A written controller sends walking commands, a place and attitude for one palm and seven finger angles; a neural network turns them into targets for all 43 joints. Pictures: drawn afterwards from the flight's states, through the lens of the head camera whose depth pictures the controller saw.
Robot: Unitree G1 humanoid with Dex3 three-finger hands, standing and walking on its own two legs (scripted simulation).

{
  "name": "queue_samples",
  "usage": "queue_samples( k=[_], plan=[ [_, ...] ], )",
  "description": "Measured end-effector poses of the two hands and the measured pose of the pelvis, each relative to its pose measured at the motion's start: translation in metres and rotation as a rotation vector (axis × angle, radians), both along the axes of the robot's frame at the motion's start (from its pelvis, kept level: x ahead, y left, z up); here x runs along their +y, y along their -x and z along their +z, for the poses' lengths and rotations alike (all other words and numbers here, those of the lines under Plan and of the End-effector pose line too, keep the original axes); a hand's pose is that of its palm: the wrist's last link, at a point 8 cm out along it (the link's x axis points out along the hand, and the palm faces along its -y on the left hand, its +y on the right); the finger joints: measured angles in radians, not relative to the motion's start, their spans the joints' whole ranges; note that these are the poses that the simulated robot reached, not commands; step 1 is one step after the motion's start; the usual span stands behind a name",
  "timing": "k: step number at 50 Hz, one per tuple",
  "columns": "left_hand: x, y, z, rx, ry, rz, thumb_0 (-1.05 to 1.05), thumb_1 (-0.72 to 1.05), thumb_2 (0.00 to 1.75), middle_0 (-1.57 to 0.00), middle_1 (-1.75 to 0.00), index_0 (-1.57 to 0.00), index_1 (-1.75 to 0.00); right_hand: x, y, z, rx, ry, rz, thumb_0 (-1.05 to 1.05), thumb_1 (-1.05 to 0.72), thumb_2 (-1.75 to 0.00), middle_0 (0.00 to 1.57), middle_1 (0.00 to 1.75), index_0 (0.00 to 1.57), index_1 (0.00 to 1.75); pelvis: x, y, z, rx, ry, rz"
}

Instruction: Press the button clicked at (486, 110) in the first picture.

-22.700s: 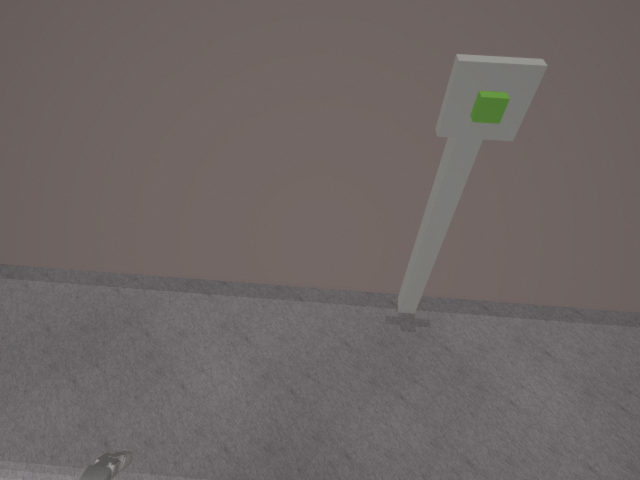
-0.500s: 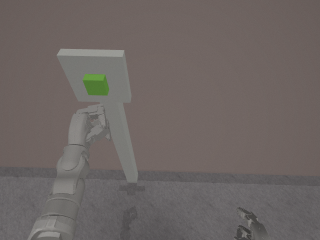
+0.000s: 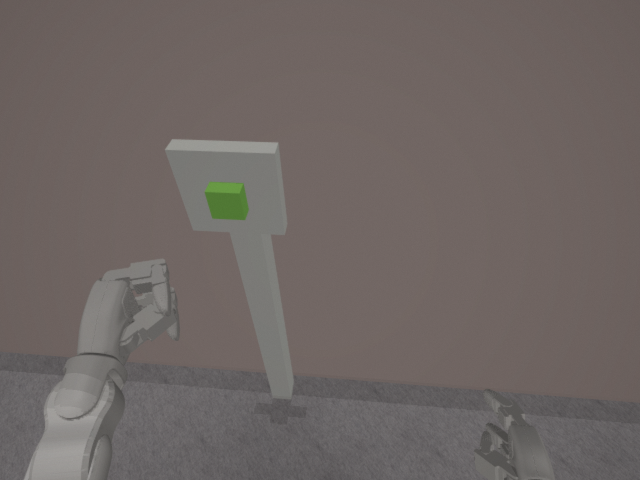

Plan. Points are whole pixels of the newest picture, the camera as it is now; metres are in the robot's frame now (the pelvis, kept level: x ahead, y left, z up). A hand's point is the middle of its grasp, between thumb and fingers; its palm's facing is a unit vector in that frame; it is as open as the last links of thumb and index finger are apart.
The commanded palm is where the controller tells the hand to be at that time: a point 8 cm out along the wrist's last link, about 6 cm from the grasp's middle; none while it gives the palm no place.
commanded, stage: draw the hand back to the body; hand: left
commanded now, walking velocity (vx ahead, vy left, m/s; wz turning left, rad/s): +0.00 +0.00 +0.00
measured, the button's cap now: (228, 199) +0.50 +0.19 +0.09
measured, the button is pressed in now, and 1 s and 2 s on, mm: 0 0 0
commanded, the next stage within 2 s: step back with the hand held close in 0.90 s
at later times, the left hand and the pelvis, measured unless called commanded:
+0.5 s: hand (85, 329) +0.22 +0.25 +0.16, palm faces +0.33 -0.88 -0.34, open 3.1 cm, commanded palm +0.16 +0.29 +0.18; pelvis +0.02 +0.02 +0.02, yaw -1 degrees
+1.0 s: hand (54, 346) +0.19 +0.25 +0.18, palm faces +0.40 -0.84 -0.36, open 3.1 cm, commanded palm +0.14 +0.29 +0.19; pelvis +0.01 +0.02 +0.02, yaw -1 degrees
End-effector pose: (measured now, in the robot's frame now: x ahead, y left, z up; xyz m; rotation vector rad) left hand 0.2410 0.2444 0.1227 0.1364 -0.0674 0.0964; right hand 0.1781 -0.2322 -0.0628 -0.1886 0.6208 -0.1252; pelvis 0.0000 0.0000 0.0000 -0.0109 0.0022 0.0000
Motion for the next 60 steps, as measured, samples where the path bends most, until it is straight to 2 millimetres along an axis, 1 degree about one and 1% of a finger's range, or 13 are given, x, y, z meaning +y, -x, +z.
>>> queue_samples(
  k=[4,8,14,17,26,33,36,44,52,55,57,60],
  plan=[
    [0.004,0.013,0.003,0.016,-0.056,0.080,0.02,0.90,0.90,-1.30,-1.50,-1.30,-1.50,0.012,-0.006,0.007,-0.007,-0.002,0.016,0.01,-0.90,-0.90,0.20,0.30,0.20,0.30,0.003,0.000,0.006,-0.021,-0.001,-0.006],
    [0.011,0.027,0.008,0.021,-0.092,0.128,0.02,0.90,0.90,-1.30,-1.50,-1.30,-1.50,0.023,-0.007,0.008,0.013,-0.006,0.034,0.01,-0.90,-0.90,0.20,0.30,0.21,0.30,0.008,-0.003,0.010,-0.041,-0.001,-0.010],
    [0.028,0.041,0.027,-0.017,-0.152,0.193,0.02,0.90,0.90,-1.30,-1.50,-1.30,-1.50,0.036,-0.004,0.002,0.059,-0.014,0.056,0.01,-0.90,-0.90,0.20,0.30,0.21,0.30,0.015,-0.009,0.014,-0.062,0.000,-0.011],
    [0.032,0.046,0.038,-0.041,-0.176,0.209,0.02,0.90,0.90,-1.30,-1.50,-1.30,-1.50,0.040,-0.003,-0.001,0.071,-0.021,0.062,0.01,-0.90,-0.90,0.20,0.30,0.21,0.30,0.019,-0.012,0.015,-0.067,0.000,-0.012],
    [0.046,0.065,0.054,-0.062,-0.242,0.234,0.02,0.90,0.90,-1.30,-1.50,-1.31,-1.50,0.041,-0.006,0.000,0.075,-0.021,0.054,0.01,-0.90,-0.90,0.20,0.30,0.21,0.30,0.025,-0.019,0.015,-0.071,0.002,-0.017],
    [0.056,0.085,0.072,-0.103,-0.305,0.283,0.02,0.90,0.90,-1.31,-1.50,-1.31,-1.50,0.040,-0.014,0.005,0.043,-0.013,0.061,0.01,-0.90,-0.90,0.20,0.30,0.21,0.30,0.025,-0.020,0.015,-0.073,0.005,-0.015],
    [0.057,0.092,0.075,-0.116,-0.311,0.300,0.02,0.90,0.90,-1.31,-1.50,-1.31,-1.50,0.040,-0.016,0.006,0.031,-0.011,0.069,0.01,-0.90,-0.90,0.20,0.30,0.21,0.30,0.024,-0.018,0.015,-0.075,0.005,-0.012],
    [0.051,0.094,0.064,-0.089,-0.268,0.311,0.02,0.90,0.90,-1.31,-1.50,-1.31,-1.50,0.039,-0.014,0.007,0.032,-0.005,0.079,0.01,-0.90,-0.90,0.20,0.30,0.21,0.30,0.019,-0.012,0.015,-0.082,0.003,-0.008],
    [0.043,0.096,0.073,-0.125,-0.288,0.294,0.02,0.89,0.90,-1.31,-1.50,-1.31,-1.50,0.033,-0.005,0.005,0.033,-0.011,0.067,0.01,-0.90,-0.90,0.20,0.30,0.21,0.30,0.014,-0.009,0.016,-0.089,0.004,-0.012],
    [0.047,0.093,0.076,-0.131,-0.319,0.297,0.02,0.89,0.90,-1.31,-1.50,-1.31,-1.50,0.028,-0.001,0.003,0.057,-0.014,0.054,0.01,-0.90,-0.90,0.20,0.30,0.21,0.30,0.012,-0.007,0.016,-0.066,0.011,-0.013],
    [0.050,0.089,0.073,-0.116,-0.333,0.296,0.02,0.89,0.90,-1.31,-1.50,-1.31,-1.50,0.024,0.004,0.002,0.080,-0.010,0.038,0.01,-0.90,-0.90,0.20,0.30,0.21,0.30,0.012,-0.005,0.016,-0.047,0.016,-0.017],
    [0.049,0.084,0.063,-0.068,-0.336,0.267,0.02,0.89,0.90,-1.31,-1.50,-1.31,-1.50,0.016,0.012,-0.001,0.120,0.001,0.008,0.01,-0.90,-0.90,0.20,0.30,0.21,0.30,0.014,-0.002,0.017,-0.020,0.016,-0.022]
  ],
)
